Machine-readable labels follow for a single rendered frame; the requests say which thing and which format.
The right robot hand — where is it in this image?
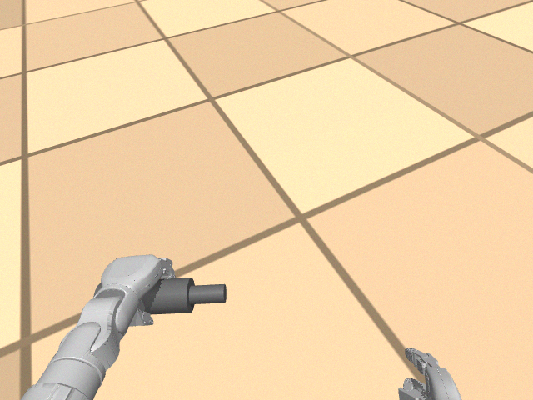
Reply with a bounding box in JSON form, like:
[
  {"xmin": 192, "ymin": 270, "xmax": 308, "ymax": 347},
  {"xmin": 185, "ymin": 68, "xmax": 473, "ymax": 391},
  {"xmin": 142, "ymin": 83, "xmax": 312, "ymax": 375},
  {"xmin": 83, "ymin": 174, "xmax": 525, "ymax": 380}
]
[{"xmin": 398, "ymin": 347, "xmax": 461, "ymax": 400}]

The bottle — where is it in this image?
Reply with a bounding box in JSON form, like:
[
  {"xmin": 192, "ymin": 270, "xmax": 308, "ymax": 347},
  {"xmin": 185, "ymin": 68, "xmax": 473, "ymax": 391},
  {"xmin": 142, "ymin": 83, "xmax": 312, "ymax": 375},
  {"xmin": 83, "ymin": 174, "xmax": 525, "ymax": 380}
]
[{"xmin": 93, "ymin": 277, "xmax": 227, "ymax": 314}]

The left robot hand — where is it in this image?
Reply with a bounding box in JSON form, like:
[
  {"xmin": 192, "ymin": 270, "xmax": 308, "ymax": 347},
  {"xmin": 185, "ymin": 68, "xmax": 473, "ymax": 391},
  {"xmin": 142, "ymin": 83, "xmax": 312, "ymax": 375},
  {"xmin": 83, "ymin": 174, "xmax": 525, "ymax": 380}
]
[{"xmin": 101, "ymin": 255, "xmax": 176, "ymax": 327}]

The left robot arm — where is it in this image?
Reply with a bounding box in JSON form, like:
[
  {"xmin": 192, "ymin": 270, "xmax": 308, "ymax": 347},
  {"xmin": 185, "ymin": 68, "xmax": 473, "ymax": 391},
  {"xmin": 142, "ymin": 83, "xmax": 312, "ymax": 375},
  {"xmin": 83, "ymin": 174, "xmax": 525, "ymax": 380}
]
[{"xmin": 21, "ymin": 284, "xmax": 139, "ymax": 400}]

